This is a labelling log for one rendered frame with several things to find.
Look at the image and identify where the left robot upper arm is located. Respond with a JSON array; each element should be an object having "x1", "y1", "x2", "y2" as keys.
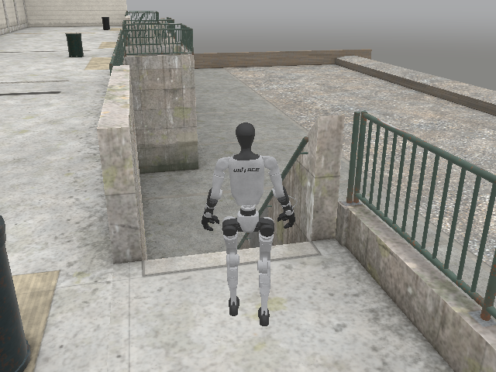
[{"x1": 210, "y1": 157, "x2": 230, "y2": 200}]

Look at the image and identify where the right robot hand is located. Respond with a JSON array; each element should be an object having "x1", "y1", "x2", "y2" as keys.
[{"x1": 277, "y1": 212, "x2": 295, "y2": 229}]

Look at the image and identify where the right robot forearm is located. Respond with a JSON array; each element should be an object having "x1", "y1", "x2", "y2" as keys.
[{"x1": 277, "y1": 186, "x2": 294, "y2": 215}]

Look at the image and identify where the right robot shin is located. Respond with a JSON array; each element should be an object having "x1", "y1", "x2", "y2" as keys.
[{"x1": 259, "y1": 260, "x2": 270, "y2": 315}]

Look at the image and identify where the left robot hand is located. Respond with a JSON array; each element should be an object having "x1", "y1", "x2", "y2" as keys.
[{"x1": 201, "y1": 215, "x2": 219, "y2": 231}]

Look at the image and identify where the right robot upper arm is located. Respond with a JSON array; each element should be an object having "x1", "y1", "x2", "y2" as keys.
[{"x1": 262, "y1": 156, "x2": 285, "y2": 198}]

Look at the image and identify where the humanoid robot torso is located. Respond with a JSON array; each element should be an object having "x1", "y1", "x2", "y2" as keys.
[{"x1": 229, "y1": 153, "x2": 265, "y2": 233}]

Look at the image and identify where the left robot forearm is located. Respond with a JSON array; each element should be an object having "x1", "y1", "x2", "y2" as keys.
[{"x1": 203, "y1": 188, "x2": 218, "y2": 218}]

